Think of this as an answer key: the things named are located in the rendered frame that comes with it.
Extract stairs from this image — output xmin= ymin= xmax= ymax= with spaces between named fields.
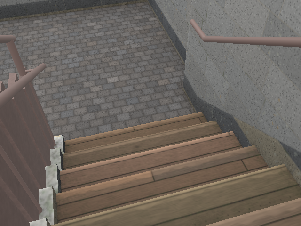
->
xmin=51 ymin=111 xmax=301 ymax=226

